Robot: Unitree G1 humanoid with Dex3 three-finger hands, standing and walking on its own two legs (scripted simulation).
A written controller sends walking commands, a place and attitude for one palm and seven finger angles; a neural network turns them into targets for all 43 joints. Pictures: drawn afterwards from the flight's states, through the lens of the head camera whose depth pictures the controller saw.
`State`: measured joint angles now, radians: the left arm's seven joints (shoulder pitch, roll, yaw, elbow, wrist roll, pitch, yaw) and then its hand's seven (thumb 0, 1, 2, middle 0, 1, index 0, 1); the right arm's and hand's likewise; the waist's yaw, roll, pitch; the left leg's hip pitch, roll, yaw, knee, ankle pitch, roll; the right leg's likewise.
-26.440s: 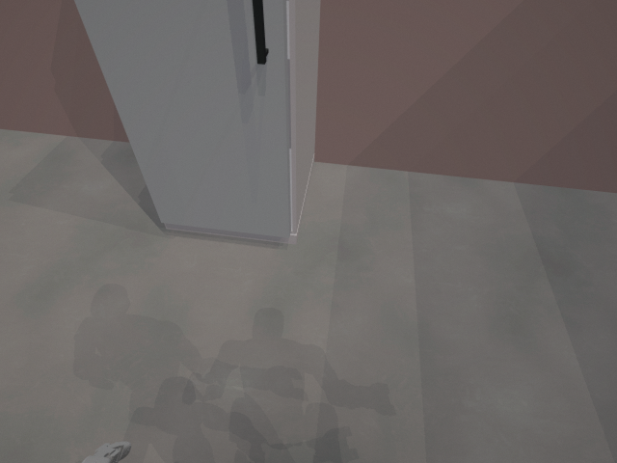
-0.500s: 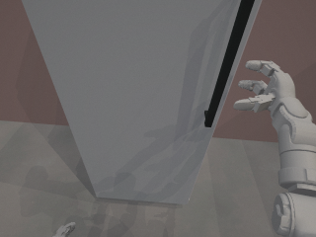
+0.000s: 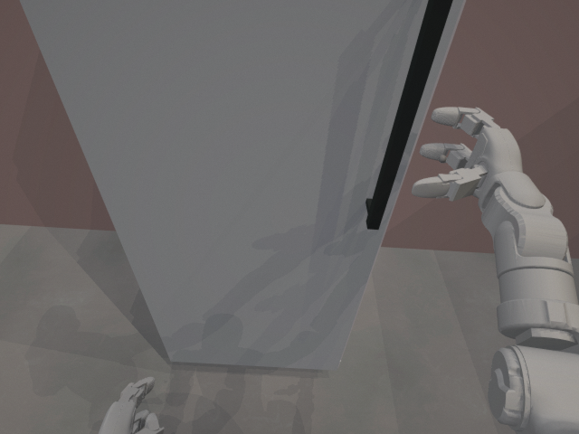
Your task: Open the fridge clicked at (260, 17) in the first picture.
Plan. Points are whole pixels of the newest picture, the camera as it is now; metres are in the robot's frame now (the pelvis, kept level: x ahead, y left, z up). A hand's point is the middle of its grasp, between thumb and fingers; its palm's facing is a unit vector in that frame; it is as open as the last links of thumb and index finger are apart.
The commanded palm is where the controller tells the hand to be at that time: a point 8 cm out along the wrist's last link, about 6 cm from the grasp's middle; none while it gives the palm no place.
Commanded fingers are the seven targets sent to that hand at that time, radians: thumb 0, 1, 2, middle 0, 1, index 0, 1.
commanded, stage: feel for the door with the fingertips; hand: right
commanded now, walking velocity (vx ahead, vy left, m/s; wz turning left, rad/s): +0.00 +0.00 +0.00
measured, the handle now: (398, 120) +0.48 -0.12 +0.24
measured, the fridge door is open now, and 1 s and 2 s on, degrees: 0 0 0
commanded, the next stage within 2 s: slide the fingers in behind the handle in 0.94 s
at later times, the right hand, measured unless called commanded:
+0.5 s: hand (415, 158) +0.42 -0.14 +0.22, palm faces +0.03 +1.00 +0.01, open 14.0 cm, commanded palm +0.40 -0.19 +0.22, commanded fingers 0.00 0.50 -0.30 0.30 1.20 0.30 1.20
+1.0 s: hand (415, 145) +0.44 -0.14 +0.23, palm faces +0.03 +1.00 +0.01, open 13.8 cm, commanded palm +0.42 -0.19 +0.22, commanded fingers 0.00 0.50 -0.30 0.30 1.20 0.30 1.20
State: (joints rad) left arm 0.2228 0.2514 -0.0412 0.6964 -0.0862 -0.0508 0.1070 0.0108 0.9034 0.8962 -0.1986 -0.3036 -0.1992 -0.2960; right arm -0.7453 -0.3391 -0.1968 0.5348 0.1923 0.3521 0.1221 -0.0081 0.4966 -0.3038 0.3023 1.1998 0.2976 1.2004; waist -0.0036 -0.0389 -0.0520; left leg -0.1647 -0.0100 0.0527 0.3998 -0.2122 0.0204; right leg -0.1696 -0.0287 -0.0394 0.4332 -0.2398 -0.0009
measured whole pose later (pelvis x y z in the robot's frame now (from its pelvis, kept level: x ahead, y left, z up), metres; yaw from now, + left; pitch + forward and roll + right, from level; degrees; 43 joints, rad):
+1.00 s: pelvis +0.00 +0.00 +0.00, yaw +0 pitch +0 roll +1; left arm 0.26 0.25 -0.03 0.74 -0.07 -0.05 0.09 0.01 0.90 0.90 -0.20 -0.30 -0.20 -0.30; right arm -0.86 -0.29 -0.21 0.67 0.16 0.31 0.04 -0.01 0.50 -0.30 0.31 1.21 0.33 1.23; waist 0.03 -0.03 -0.05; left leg -0.19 -0.02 0.05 0.40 -0.21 0.02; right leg -0.20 -0.03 -0.04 0.44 -0.24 0.00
